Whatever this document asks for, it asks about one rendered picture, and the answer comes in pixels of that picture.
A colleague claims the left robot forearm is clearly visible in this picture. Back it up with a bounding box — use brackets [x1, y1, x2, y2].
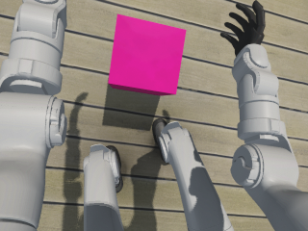
[0, 0, 67, 95]

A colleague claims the right robot forearm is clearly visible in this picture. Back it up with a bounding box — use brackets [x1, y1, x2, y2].
[231, 43, 299, 176]

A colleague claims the robot right hand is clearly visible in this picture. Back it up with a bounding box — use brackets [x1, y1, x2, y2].
[220, 0, 266, 57]

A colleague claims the left robot shin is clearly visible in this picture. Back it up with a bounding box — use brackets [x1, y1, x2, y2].
[83, 143, 119, 184]

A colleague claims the right robot foot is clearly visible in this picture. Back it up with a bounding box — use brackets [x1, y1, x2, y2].
[152, 118, 168, 164]

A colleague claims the carton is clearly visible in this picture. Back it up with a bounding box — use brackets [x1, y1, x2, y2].
[108, 14, 187, 96]

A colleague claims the right robot upper arm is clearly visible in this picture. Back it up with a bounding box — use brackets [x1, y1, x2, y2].
[230, 142, 308, 231]

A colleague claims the left robot upper arm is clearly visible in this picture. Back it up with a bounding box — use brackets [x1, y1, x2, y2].
[0, 91, 67, 231]

